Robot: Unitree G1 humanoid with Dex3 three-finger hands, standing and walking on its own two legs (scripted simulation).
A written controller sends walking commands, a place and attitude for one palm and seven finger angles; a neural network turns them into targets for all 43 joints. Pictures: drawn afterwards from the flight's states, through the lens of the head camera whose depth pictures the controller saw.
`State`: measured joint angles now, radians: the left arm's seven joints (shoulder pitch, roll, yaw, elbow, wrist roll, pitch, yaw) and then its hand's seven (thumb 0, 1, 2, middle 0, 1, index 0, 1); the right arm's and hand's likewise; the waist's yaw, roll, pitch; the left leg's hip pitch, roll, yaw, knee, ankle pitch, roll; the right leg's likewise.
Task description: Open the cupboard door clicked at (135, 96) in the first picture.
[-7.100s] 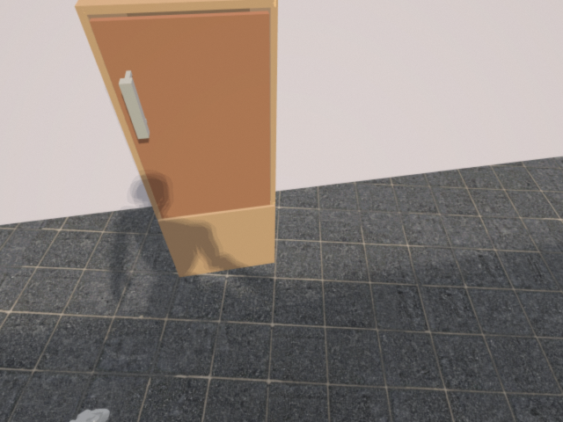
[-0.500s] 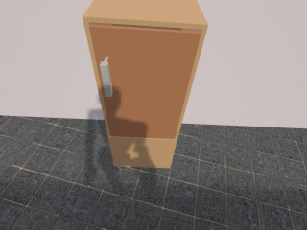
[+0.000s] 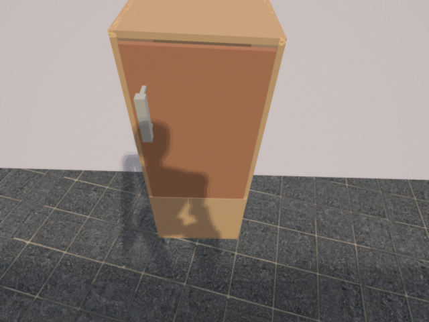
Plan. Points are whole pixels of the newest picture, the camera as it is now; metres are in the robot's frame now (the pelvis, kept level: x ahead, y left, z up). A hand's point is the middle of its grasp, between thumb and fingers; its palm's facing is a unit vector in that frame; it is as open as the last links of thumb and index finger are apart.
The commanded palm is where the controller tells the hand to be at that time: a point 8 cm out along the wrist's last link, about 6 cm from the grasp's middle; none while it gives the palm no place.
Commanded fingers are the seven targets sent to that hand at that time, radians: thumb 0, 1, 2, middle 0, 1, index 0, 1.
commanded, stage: shuffle to correct the standing spot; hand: left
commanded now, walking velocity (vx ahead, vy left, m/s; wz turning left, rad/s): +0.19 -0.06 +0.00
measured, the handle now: (145, 114) +0.59 +0.22 +0.05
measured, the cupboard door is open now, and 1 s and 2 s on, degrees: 0 0 0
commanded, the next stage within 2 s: come to a stop and stand still in 0.04 s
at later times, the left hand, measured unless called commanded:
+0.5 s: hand out of the picture +0.03 +0.14 -0.18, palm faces +0.04 -0.98 -0.17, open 7.4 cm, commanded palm none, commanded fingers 0.00 0.90 0.90 -0.20 -0.30 -0.20 -0.30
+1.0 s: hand out of the picture +0.03 +0.19 -0.17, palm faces +0.00 -0.98 -0.22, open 7.4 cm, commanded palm none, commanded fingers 0.00 0.90 0.90 -0.20 -0.30 -0.20 -0.30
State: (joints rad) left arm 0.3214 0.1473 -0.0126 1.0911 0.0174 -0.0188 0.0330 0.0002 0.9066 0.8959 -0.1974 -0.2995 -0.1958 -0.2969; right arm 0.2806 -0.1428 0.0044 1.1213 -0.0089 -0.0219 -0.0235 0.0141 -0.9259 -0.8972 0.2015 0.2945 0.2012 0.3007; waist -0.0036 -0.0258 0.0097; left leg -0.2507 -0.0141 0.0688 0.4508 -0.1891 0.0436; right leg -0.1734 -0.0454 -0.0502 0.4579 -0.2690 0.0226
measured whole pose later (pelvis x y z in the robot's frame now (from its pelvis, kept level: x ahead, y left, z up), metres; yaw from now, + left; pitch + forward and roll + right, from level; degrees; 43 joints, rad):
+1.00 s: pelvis -0.02 +0.00 -0.01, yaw +0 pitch -1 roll -1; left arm 0.29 0.20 0.00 0.95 0.02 0.01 0.03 0.00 0.91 0.90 -0.20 -0.30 -0.20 -0.30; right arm 0.27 -0.18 -0.01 0.97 -0.02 0.01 0.00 0.01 -0.92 -0.90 0.20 0.29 0.20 0.30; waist -0.01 -0.01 0.00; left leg -0.32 0.00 0.06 0.54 -0.21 0.04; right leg -0.24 -0.04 -0.05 0.55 -0.29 0.01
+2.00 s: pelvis +0.01 -0.01 +0.00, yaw -1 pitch -1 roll +0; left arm 0.35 0.15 0.00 1.09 0.03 -0.01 0.02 0.00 0.91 0.90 -0.20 -0.30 -0.20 -0.30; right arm 0.31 -0.13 0.00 1.12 -0.01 -0.01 -0.02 0.01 -0.92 -0.90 0.20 0.29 0.20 0.30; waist 0.00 -0.03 -0.01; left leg -0.25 -0.01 0.07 0.49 -0.23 0.04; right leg -0.18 -0.04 -0.04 0.51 -0.32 0.00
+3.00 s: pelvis -0.03 +0.01 +0.00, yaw +0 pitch -2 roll -1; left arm 0.32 0.19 0.00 0.98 0.02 0.02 0.03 0.00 0.91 0.90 -0.20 -0.30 -0.20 -0.30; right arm 0.28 -0.17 -0.01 1.01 -0.02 0.01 0.00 0.01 -0.91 -0.90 0.20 0.29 0.20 0.30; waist -0.01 -0.01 0.01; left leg -0.29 -0.02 0.07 0.49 -0.17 0.06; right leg -0.20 -0.05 -0.04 0.48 -0.24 0.04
